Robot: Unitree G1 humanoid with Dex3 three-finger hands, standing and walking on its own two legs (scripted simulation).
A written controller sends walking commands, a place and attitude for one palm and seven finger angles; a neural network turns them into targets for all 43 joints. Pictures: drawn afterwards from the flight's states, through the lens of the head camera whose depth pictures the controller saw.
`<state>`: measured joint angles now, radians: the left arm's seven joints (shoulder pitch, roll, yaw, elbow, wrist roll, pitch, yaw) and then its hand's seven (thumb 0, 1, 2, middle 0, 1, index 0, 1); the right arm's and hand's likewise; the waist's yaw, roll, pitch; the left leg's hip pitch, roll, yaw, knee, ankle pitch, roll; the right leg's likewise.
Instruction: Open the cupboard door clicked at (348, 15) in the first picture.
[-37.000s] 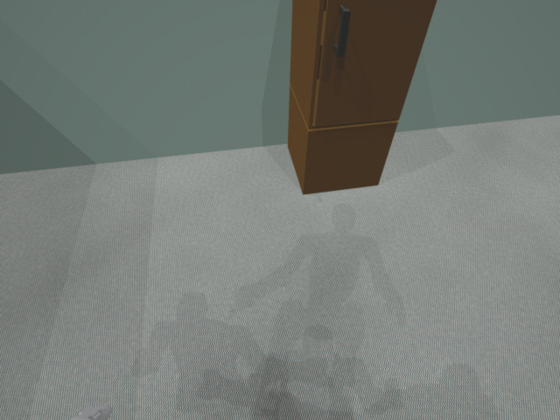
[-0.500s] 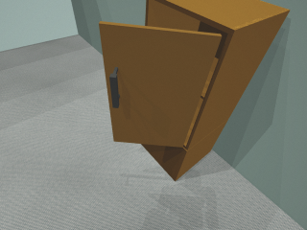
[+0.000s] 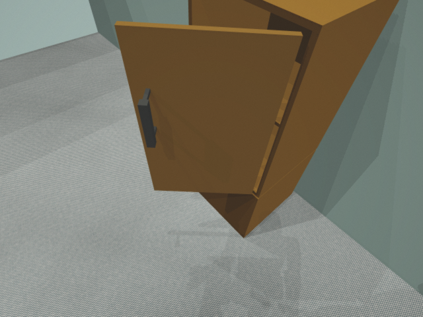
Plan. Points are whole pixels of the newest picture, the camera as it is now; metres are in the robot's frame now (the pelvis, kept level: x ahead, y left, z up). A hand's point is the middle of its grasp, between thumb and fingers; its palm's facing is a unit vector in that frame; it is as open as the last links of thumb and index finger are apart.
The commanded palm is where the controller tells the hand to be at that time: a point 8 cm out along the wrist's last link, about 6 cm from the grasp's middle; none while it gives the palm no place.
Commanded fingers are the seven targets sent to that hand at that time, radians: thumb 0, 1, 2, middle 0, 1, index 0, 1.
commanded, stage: come to a stop and stand still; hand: left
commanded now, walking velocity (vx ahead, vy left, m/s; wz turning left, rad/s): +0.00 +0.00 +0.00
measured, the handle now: (149, 119) +0.55 +0.16 +0.04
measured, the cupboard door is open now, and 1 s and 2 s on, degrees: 47 47 47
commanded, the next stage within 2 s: look again from close up in 1.12 s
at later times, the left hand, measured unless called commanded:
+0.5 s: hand out of the picture -0.05 +0.12 -0.17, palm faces +0.02 -0.98 -0.22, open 7.4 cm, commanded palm none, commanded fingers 0.00 0.90 0.90 -0.20 -0.30 -0.20 -0.30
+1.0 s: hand out of the picture -0.04 +0.07 -0.17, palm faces +0.04 -0.99 -0.16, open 7.4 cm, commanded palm none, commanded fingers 0.00 0.90 0.90 -0.20 -0.30 -0.20 -0.30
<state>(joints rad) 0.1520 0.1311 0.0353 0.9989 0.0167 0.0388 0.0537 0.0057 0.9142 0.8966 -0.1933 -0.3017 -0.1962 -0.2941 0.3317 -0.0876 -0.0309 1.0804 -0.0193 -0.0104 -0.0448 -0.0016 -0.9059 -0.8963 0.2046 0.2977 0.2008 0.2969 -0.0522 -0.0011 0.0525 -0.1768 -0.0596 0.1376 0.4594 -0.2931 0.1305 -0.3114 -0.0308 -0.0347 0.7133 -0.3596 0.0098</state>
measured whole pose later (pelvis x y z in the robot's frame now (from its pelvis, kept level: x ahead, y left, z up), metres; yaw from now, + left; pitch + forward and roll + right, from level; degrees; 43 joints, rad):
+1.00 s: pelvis -0.02 -0.08 +0.00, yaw +1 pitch -1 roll +0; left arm 0.33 0.12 -0.02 1.12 0.01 -0.03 0.04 0.01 0.92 0.90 -0.20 -0.30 -0.20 -0.29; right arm 0.32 -0.10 0.01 1.18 -0.01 -0.03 -0.03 0.00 -0.91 -0.90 0.20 0.30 0.20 0.30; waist -0.01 -0.01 0.02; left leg -0.18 0.01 0.09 0.44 -0.24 0.01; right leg -0.16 0.04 -0.07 0.44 -0.26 -0.07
